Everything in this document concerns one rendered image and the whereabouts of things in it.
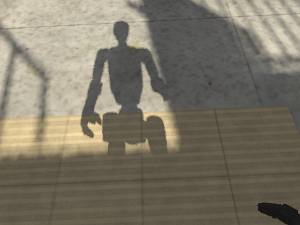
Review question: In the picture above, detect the robot right hand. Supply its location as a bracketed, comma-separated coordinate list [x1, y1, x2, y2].
[257, 202, 300, 225]

